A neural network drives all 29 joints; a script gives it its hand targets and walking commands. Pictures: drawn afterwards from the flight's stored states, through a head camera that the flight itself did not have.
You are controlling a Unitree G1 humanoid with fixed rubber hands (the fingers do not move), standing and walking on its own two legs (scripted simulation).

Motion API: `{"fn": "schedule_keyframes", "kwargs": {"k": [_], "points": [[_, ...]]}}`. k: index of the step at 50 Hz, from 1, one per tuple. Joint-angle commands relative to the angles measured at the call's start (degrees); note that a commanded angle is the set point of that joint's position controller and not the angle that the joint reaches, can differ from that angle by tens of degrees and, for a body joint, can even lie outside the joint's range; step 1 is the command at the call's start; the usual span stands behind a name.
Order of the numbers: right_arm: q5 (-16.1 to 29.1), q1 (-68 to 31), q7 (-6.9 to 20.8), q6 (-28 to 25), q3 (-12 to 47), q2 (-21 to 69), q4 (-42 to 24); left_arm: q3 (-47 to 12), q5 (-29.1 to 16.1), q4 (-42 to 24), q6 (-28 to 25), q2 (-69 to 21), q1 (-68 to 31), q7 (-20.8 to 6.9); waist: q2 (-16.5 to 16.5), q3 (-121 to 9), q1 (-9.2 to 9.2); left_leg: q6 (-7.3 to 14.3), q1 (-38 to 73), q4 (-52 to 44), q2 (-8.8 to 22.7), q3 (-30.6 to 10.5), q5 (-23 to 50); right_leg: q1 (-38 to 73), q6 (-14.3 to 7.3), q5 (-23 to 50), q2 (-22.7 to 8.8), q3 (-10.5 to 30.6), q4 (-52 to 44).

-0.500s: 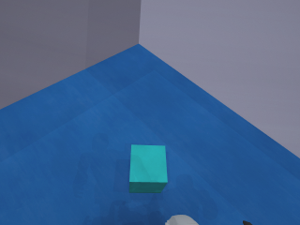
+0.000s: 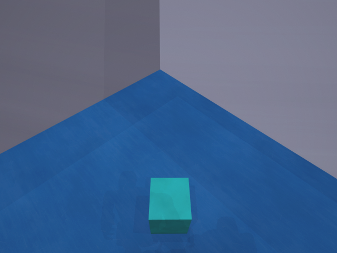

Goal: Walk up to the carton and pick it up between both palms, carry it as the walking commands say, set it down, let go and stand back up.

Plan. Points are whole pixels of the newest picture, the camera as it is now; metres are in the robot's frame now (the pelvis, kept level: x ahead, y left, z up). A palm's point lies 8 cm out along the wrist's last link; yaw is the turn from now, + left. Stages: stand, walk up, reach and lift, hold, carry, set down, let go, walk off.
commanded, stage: walk up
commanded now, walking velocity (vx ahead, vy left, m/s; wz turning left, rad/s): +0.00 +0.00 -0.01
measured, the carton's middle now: (169, 206) +0.46 -0.01 -0.65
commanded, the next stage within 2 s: stand in 0.04 s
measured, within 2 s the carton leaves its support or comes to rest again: neither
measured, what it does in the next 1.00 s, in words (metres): shifts its weight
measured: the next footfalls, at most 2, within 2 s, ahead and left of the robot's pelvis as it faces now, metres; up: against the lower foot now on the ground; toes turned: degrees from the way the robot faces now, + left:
none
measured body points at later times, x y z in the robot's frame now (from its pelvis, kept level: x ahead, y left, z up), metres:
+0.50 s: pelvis +0.03 +0.00 +0.00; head +0.04 +0.00 +0.45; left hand +0.01 +0.22 -0.16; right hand +0.03 -0.23 -0.16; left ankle -0.01 +0.13 -0.74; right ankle -0.04 -0.13 -0.74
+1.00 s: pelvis +0.05 -0.01 -0.01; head +0.07 -0.01 +0.44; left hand +0.01 +0.21 -0.17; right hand +0.04 -0.23 -0.17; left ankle -0.01 +0.13 -0.74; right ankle -0.04 -0.13 -0.74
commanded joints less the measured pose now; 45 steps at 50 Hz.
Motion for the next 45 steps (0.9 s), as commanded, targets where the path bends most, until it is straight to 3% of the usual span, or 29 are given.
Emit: {"fn": "schedule_keyframes", "kwargs": {"k": [1, 2, 5, 9, 11, 14, 16, 17, 18, 19, 21, 23, 25, 26, 29, 30, 32, 34, 35, 37, 38, 39, 42, 43, 45], "points": [[0.27, 3.03, -0.81, -0.34, -1.13, -5.95, 0.83, 0.08, 0.29, 1.74, -0.9, 4.85, 5.09, 0.55, 5.35, 1.34, 0.54, 2.03, 0.29, -6.99, 4.3, -4.74, 11.36, -2.72, -1.12, 11.01, -4.28, 3.49, -5.16], [0.44, 3.63, -0.79, -0.18, -1.35, -6.56, 0.97, -0.08, 0.43, 2.26, -1.11, 4.97, 4.71, 0.43, 3.68, 2.8, -1.05, 2.26, 1.03, -7.07, 4.49, -4.26, 8.27, -5.68, -1.38, 8.64, -4.16, 4.51, -5.94], [0.16, 2.11, -0.94, -0.62, -1.18, -6.61, 0.77, -0.11, 0.41, 2.53, -1.48, 5.46, 5.25, 0.76, 5.35, 0.52, -0.36, 2.0, 2.7, -5.83, 4.71, -3.8, 14.14, -4.17, -1.49, 13.49, -4.57, 4.35, -5.28], [0.46, 2.08, -0.91, -0.76, -0.7, -4.73, 1.23, -0.12, -0.21, 5.61, -1.42, 5.25, 8.11, 1.08, 2.51, -0.3, -0.07, 2.29, 1.98, -5.88, 4.81, -4.46, 15.74, -1.91, -1.53, 16.66, -4.36, 3.2, -4.38], [0.5, 3.33, -0.87, -0.69, -0.79, -5.52, 2.66, -0.58, -0.02, 5.36, -1.36, 4.35, 9.5, 0.89, 5.49, 0.23, -0.37, 2.28, 2.84, -5.12, 4.27, -2.92, 15.14, -2.46, -0.93, 17.63, -4.39, 3.48, -4.15], [-0.02, 2.63, -1.12, -0.53, -1.12, -6.47, 2.32, -0.16, 0.12, 6.4, -1.65, 5.63, 9.18, 1.44, 1.61, -2.89, -0.06, 2.42, 4.85, -4.78, 4.76, -2.7, 17.68, -1.29, -0.93, 20.15, -4.46, 3.15, -4.43], [0.17, 3.56, -1.4, -0.55, -0.94, -6.7, 2.94, -0.83, 0.01, 6.18, -1.7, 3.82, 10.31, 1.59, 1.85, -0.86, -0.26, 2.58, 4.35, -4.0, 4.64, -3.28, 18.25, -2.14, -1.22, 21.53, -4.45, 3.66, -3.55], [0.08, 3.9, -1.52, -0.62, -0.67, -5.49, 3.65, -1.14, -0.54, 7.37, -1.52, 2.06, 11.7, 1.59, 0.66, -0.78, 0.56, 3.12, 4.11, -4.03, 5.22, -3.68, 19.75, -0.92, -1.16, 21.96, -4.64, 2.74, -3.67], [0.28, 4.81, -1.5, -0.5, -0.3, -5.23, 3.63, -1.09, -0.05, 7.44, -1.36, 2.79, 10.81, 1.83, 0.79, 1.15, -0.05, 2.68, 3.43, -4.64, 5.34, -3.39, 18.98, -2.11, -1.36, 21.26, -4.69, 3.19, -3.68], [-0.05, 3.05, -1.42, -0.54, -0.59, -5.44, 3.33, -0.51, -0.18, 7.59, -1.17, 3.48, 11.75, 1.47, -0.06, -0.33, 0.8, 2.78, 3.66, -3.43, 5.0, -3.59, 19.33, -0.98, -0.91, 23.17, -4.28, 2.54, -3.68], [0.5, 4.0, -1.51, -0.54, -1.02, -6.54, 3.51, -0.96, 0.0, 8.21, -1.33, 3.47, 11.68, 1.53, 1.85, 0.53, -0.08, 2.28, 3.27, -3.68, 4.51, -2.52, 19.08, -1.03, -1.3, 24.42, -4.27, 2.89, -3.09], [0.35, 4.09, -1.51, -0.35, -0.65, -5.63, 3.28, -0.51, 0.26, 8.39, -1.31, 3.21, 11.92, 1.54, -0.97, 1.92, 0.5, 2.26, 0.39, -3.54, 4.43, -2.97, 18.03, -0.69, -1.29, 25.79, -4.4, 2.48, -2.86], [0.02, 3.64, -1.64, -0.15, -0.27, -4.45, 4.05, -0.64, 0.83, 8.01, -1.23, 3.84, 11.29, 1.41, 1.24, 3.48, 1.06, 1.93, 0.69, -3.8, 4.52, -2.93, 17.58, -1.9, -1.4, 24.69, -4.9, 2.84, -3.06], [-0.07, 2.51, -1.85, -0.02, -0.16, -4.31, 3.51, -0.27, 0.63, 8.52, -1.22, 4.19, 12.94, 1.62, 0.62, 2.42, 1.47, 2.15, 1.86, -3.04, 4.32, -2.7, 17.75, -1.47, -1.79, 25.65, -4.45, 2.88, -2.87], [0.31, 4.91, -1.91, -0.39, 0.01, -4.51, 4.62, -0.37, 0.56, 7.93, -1.7, 4.78, 11.23, 1.78, 3.48, 1.68, -0.13, 2.23, 4.06, -2.88, 5.08, -2.55, 21.22, -1.71, -2.34, 26.11, -5.1, 3.18, -2.66], [-0.04, 4.81, -1.79, -0.42, -0.35, -5.18, 4.56, -0.34, 0.33, 7.84, -1.75, 3.78, 11.84, 1.65, 2.72, -0.7, 1.16, 2.4, 4.34, -1.47, 4.2, -2.12, 22.47, 0.14, -1.66, 26.4, -4.81, 2.75, -2.5], [0.22, 5.06, -2.07, 0.06, 0.25, -3.74, 4.55, -0.64, -0.29, 8.46, -1.51, 3.33, 11.54, 1.93, 1.64, 2.57, 0.27, 2.56, 2.12, -2.58, 4.56, -2.55, 20.12, -0.11, -1.48, 26.55, -5.25, 2.79, -2.7], [-0.18, 4.03, -2.26, 0.15, 0.02, -4.49, 4.62, -0.67, 0.11, 9.16, -1.47, 1.89, 12.35, 1.96, 3.4, 5.99, 1.56, 1.97, 0.68, -3.25, 4.53, -2.91, 20.25, -2.19, -1.82, 25.38, -4.98, 3.15, -2.84], [0.26, 4.72, -2.03, -0.12, 0.4, -3.88, 4.59, -0.61, 0.27, 8.8, -1.17, 1.92, 12.02, 1.78, 2.28, 3.89, 0.5, 2.43, 1.32, -2.98, 4.52, -2.9, 20.04, -0.43, -1.76, 27.31, -4.99, 2.77, -2.36], [0.01, 5.3, -1.94, -0.01, -0.02, -4.13, 5.26, -0.45, 0.4, 9.14, -1.09, 3.38, 12.23, 1.71, 0.56, 3.05, 0.57, 1.8, 1.72, -2.16, 4.64, -2.53, 20.65, 0.0, -1.73, 28.27, -4.83, 1.5, -1.94], [0.16, 4.67, -2.04, -0.22, 0.19, -4.84, 4.85, -0.79, 0.26, 8.88, -1.35, 3.03, 13.02, 1.6, 1.43, 1.6, 0.8, 2.3, 3.11, -1.19, 4.83, -2.69, 20.87, -0.26, -1.77, 28.13, -4.86, 2.76, -2.08], [0.0, 4.57, -1.98, -0.04, -0.32, -5.31, 5.09, -0.6, 0.31, 8.67, -1.57, 2.97, 12.4, 1.85, 4.41, 2.28, 0.42, 2.04, 3.01, -2.08, 4.49, -2.12, 20.6, -0.85, -1.69, 26.67, -5.3, 3.45, -2.38], [0.25, 5.86, -2.06, -0.07, 0.58, -2.83, 5.28, -0.66, -0.32, 9.17, -1.56, 3.03, 12.74, 2.18, -0.11, 1.84, 0.68, 2.09, 0.86, -1.52, 4.71, -2.56, 21.6, 2.73, -2.15, 32.66, -5.37, 2.53, -1.12], [0.11, 5.0, -2.22, -0.31, 0.24, -4.43, 5.04, -0.71, 0.08, 9.37, -1.5, 3.93, 13.19, 2.14, 0.59, 2.03, 0.79, 2.16, 2.15, -0.27, 4.69, -2.33, 22.85, 1.52, -2.32, 35.6, -5.57, 2.45, -0.71], [0.64, 6.04, -2.08, -0.22, 0.41, -4.2, 4.8, -0.66, 0.28, 9.11, -1.44, 3.76, 13.33, 1.89, 1.28, 1.11, 1.0, 1.84, 2.37, -0.32, 4.29, -2.01, 23.36, 1.55, -1.52, 32.26, -5.14, 1.93, -0.99]]}}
